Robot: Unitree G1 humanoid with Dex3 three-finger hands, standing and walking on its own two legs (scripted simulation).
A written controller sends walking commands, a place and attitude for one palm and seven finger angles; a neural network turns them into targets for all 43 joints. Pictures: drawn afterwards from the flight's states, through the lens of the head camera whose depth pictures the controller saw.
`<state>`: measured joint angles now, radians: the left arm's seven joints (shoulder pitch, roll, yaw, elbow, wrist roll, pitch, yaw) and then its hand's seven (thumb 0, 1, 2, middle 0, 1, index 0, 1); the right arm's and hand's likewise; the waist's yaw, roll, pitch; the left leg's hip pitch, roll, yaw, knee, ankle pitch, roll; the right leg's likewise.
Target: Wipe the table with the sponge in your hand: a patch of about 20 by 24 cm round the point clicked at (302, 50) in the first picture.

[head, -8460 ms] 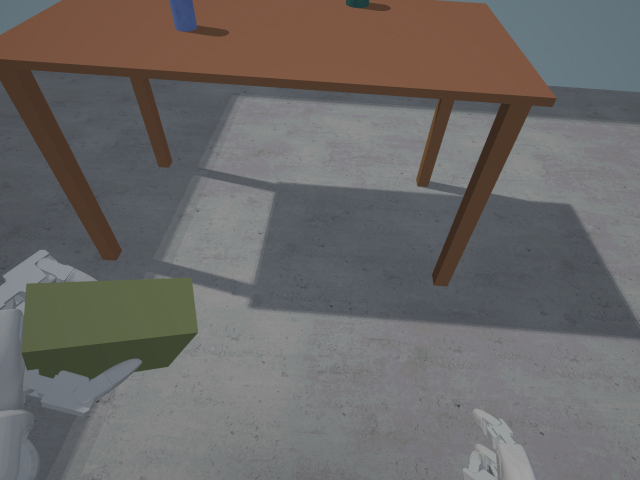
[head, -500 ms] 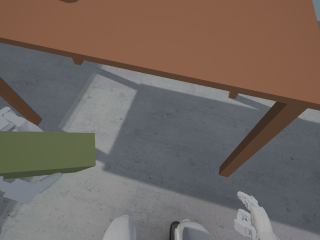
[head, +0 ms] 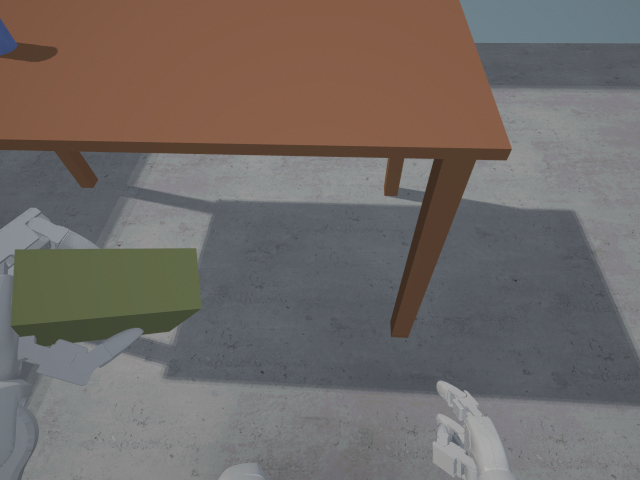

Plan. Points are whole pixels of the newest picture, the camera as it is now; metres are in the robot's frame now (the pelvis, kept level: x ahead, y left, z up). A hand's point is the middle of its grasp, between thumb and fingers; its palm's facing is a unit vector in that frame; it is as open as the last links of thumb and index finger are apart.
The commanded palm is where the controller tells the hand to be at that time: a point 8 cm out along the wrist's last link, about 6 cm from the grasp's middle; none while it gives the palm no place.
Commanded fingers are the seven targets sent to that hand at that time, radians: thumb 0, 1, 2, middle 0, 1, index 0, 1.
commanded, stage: turn to face it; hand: left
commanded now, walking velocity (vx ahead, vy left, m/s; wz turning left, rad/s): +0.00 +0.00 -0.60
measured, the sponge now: (135, 298) +0.24 +0.21 +0.16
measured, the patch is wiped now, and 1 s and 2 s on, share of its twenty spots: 0.00 0.00 0.00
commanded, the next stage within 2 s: take the last steps up to it in 0.64 s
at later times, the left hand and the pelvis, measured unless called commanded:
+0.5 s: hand (155, 337) +0.19 +0.15 +0.19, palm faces +0.18 -0.88 -0.44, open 9.9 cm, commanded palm +0.15 +0.21 +0.20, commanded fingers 0.00 0.10 1.30 -1.20 -1.60 -1.20 -1.60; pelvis -0.06 -0.03 +0.02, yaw -12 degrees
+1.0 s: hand (251, 417) +0.15 +0.07 +0.18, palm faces -0.02 -0.84 -0.54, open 9.9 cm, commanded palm +0.11 +0.15 +0.20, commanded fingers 0.00 0.10 1.30 -1.20 -1.60 -1.20 -1.60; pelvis -0.14 -0.07 +0.02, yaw -19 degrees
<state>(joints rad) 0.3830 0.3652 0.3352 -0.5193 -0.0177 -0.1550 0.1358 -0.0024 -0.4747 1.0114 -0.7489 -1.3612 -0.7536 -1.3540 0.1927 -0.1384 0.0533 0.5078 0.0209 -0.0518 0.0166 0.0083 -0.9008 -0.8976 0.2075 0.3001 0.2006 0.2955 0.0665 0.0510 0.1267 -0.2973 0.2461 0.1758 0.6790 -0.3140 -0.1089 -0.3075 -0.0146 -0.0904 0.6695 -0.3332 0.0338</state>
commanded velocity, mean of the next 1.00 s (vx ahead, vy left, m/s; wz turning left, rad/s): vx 0.08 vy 0.04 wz -0.22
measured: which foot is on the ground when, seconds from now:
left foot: down 0.00-0.00, up 0.02-0.48, down 0.50-0.78, up 0.80-1.00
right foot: down 0.00-0.52, up 0.54-0.74, down 0.76-1.00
